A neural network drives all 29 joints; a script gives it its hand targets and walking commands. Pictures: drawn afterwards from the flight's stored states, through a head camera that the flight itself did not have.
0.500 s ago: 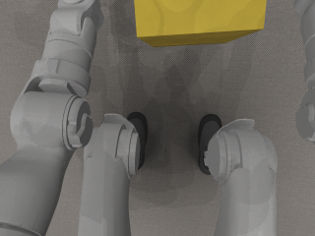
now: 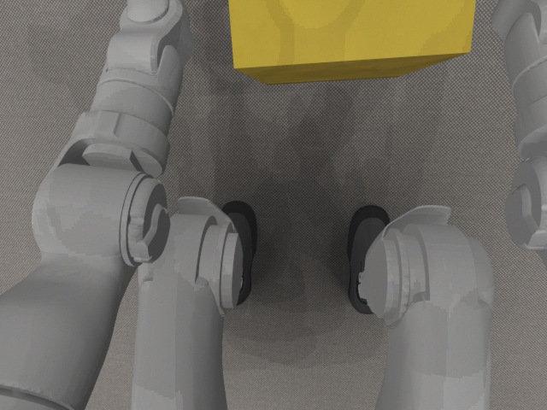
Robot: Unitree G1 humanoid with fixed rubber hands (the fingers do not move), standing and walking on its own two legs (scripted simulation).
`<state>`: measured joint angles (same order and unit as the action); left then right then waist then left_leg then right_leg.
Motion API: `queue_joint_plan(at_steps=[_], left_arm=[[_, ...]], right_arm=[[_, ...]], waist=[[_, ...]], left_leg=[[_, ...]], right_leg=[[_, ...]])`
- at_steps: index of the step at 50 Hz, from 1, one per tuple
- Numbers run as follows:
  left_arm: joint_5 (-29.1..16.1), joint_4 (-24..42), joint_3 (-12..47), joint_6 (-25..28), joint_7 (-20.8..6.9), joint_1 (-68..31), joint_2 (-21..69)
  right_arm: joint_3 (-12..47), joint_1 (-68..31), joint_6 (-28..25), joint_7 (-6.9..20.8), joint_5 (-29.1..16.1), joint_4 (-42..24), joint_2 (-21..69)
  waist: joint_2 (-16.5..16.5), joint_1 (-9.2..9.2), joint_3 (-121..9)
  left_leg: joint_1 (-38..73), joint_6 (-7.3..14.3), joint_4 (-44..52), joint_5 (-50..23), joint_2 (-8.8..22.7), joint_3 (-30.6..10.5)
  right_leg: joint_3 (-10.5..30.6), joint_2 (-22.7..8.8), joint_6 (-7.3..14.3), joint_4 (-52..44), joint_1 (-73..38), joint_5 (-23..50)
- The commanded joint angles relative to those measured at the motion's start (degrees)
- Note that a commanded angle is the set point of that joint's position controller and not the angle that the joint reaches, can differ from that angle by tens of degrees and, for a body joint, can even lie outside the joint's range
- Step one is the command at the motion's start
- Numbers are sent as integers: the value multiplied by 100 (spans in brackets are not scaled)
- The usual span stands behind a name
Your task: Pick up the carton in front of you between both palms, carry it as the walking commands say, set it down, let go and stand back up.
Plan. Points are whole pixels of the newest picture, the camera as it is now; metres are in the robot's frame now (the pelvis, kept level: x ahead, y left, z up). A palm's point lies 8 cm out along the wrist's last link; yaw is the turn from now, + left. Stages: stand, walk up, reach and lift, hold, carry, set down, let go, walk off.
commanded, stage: reach and lift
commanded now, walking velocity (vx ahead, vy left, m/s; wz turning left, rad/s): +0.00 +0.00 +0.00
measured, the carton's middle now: out of the picture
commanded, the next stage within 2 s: none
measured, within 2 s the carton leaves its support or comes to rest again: leaves its support in 0.46 s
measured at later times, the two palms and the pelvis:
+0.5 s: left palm out of the picture +0.56 +0.11 -0.15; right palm out of the picture +0.56 -0.19 -0.16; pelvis +0.01 +0.00 -0.01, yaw +0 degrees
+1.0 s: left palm out of the picture +0.50 +0.11 +0.05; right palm out of the picture +0.50 -0.19 +0.04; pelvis -0.01 +0.01 +0.10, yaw -3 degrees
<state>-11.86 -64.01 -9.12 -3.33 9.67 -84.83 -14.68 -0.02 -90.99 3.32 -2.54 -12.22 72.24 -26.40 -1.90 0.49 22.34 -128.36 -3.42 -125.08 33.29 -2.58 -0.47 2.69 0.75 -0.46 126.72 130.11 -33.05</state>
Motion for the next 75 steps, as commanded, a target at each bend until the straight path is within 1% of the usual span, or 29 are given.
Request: queue_joint_plan(at_steps=[1,3,5,6,7,9,11,14,16,17,20,24,26,27,28,29,31,33,36,38,40,42,45,48,50,55,61,67,75], left_arm=[[12,529,26,94,-20,-1588,-334],[1,548,100,77,-44,-1820,-40],[161,561,29,41,-93,-1971,308],[330,566,-105,24,-109,-1973,378],[415,717,48,-19,-285,-2321,1234],[635,817,290,-192,-773,-2968,3136],[840,924,294,-404,-1227,-3121,4392],[878,1116,256,-629,-1593,-2999,5119],[777,1268,346,-698,-1698,-2976,5416],[776,1314,382,-728,-1719,-2927,5514],[475,1611,728,-763,-1743,-3034,6003],[38,2408,1379,-883,-1654,-3152,6601],[-23,2890,1565,-1026,-1637,-3197,6807],[-12,3155,1720,-1086,-1604,-3227,6894],[8,3359,1805,-1135,-1590,-3240,6914],[50,3513,1881,-1183,-1590,-3251,6918],[242,3518,1891,-1273,-1609,-3104,6909],[565,3161,1610,-1360,-1633,-2816,6875],[1292,2508,809,-1517,-1665,-2373,6788],[1713,2172,268,-1602,-1684,-2223,6667],[1931,2030,15,-1640,-1712,-2187,6679],[2003,2035,-29,-1655,-1744,-2227,6796],[1919,2171,175,-1695,-1815,-2317,7078],[1746,2360,501,-1781,-1903,-2304,7367],[1613,2512,766,-1848,-1951,-2217,7546],[1342,2868,1341,-1979,-2030,-1748,7840],[1276,2999,1654,-1990,-2066,-908,7980],[1372,2876,1665,-1910,-2112,-155,8037],[1503,2782,1671,-1816,-2165,701,8113]], right_arm=[[97,-1840,-95,38,-51,-581,-258],[177,-2034,-64,68,-35,-619,47],[155,-2186,-7,134,105,-650,447],[129,-2193,26,181,179,-598,653],[326,-2490,75,370,190,-706,1625],[595,-2914,212,863,297,-701,3543],[455,-2743,405,1316,484,-834,4810],[342,-2413,617,1678,573,-1091,5591],[365,-2333,695,1774,524,-1356,5863],[415,-2370,725,1804,472,-1507,6000],[766,-2610,760,1774,243,-2156,6301],[1273,-2900,839,1569,-16,-3460,6779],[1407,-2866,982,1489,-8,-3959,6954],[1469,-2779,1048,1399,55,-4093,7202],[1470,-2597,1128,1336,153,-4149,7298],[1429,-2388,1215,1300,248,-4107,7409],[1260,-1945,1365,1293,478,-3815,7649],[1006,-1571,1488,1358,709,-3317,7865],[338,-1247,1643,1520,1184,-2486,7981],[-118,-1224,1710,1604,1485,-2085,7894],[-415,-1246,1731,1651,1697,-1940,7835],[-590,-1266,1728,1664,1834,-1924,7825],[-683,-1234,1728,1661,1955,-1997,7879],[-534,-1192,1773,1680,1923,-2266,8032],[-333,-1119,1829,1703,1830,-2499,8167],[296,-781,1974,1748,1518,-3054,8576],[811,-140,2013,1715,1307,-3366,8951],[868,580,1939,1604,1400,-3288,9178],[787,1466,1824,1497,1629,-3276,9304]], waist=[[510,76,-6642],[510,37,-6650],[459,10,-6571],[467,93,-6511],[499,128,-6460],[471,88,-6196],[435,43,-5797],[409,-54,-5712],[353,-90,-5980],[345,-54,-6142],[361,-67,-7318],[575,-205,-9753],[753,-261,-10811],[804,-231,-11138],[841,-302,-11245],[821,-338,-11148],[714,-357,-10535],[628,-203,-9608],[574,100,-8165],[612,225,-7576],[633,216,-7529],[585,141,-7723],[418,-65,-8169],[247,-192,-8728],[171,-227,-9113],[190,-179,-9716],[404,-47,-9408],[503,-1,-8637],[395,-45,-7855]], left_leg=[[3070,2,813,-1745,-149,423],[3176,20,831,-1668,-201,425],[3325,27,833,-1593,-258,448],[3399,26,848,-1554,-270,471],[3417,67,842,-1539,-330,472],[3227,96,759,-1433,-434,516],[3016,133,697,-1285,-540,556],[2819,217,654,-1323,-568,639],[2847,244,587,-1526,-572,673],[2913,253,565,-1631,-574,681],[3152,242,481,-2187,-595,727],[3539,142,550,-3067,-647,769],[3417,104,715,-3202,-685,778],[3283,86,798,-3178,-734,810],[3165,62,883,-3086,-759,825],[3101,53,1000,-2932,-775,832],[3053,64,1273,-2481,-804,813],[3056,108,1589,-1860,-811,782],[2921,168,2077,-994,-791,739],[2846,227,2372,-596,-775,708],[2935,255,2603,-465,-770,672],[3080,245,2780,-484,-774,638],[3370,191,3019,-569,-785,607],[3816,137,3230,-750,-803,610],[4139,106,3358,-939,-804,607],[4789,74,3670,-1441,-806,586],[5161,110,4119,-1691,-811,483],[5449,144,4672,-1619,-810,378],[6259,197,5554,-1620,-780,203]], right_leg=[[-175,19,-47,-1063,-3456,1720],[-188,62,-33,-1088,-3500,1640],[-217,111,-35,-1110,-3493,1547],[-236,128,-44,-1112,-3475,1480],[-256,193,-41,-1115,-3483,1441],[-288,323,5,-1071,-3331,1414],[-375,389,31,-1016,-3113,1310],[-449,418,88,-1021,-2862,1368],[-469,435,99,-973,-2912,1595],[-475,442,89,-948,-2965,1699],[-487,465,68,-913,-3574,2334],[-526,518,34,-897,-5248,3765],[-537,548,32,-920,-6120,4371],[-547,585,12,-955,-6335,4488],[-566,608,-14,-1047,-6512,4504],[-601,637,-42,-1187,-6445,4299],[-680,698,-82,-1514,-5816,3554],[-736,738,-97,-1870,-4856,2562],[-711,759,-57,-2371,-3767,1255],[-674,778,-27,-2654,-3438,692],[-668,796,-12,-2881,-3464,490],[-677,812,0,-3047,-3636,514],[-713,830,28,-3254,-3994,666],[-746,842,47,-3446,-4398,890],[-760,847,50,-3549,-4714,1105],[-746,866,-8,-3823,-5475,1664],[-622,890,-89,-4266,-6140,1969],[-446,891,-108,-4872,-6716,1965],[-257,863,-46,-5754,-7561,1988]])
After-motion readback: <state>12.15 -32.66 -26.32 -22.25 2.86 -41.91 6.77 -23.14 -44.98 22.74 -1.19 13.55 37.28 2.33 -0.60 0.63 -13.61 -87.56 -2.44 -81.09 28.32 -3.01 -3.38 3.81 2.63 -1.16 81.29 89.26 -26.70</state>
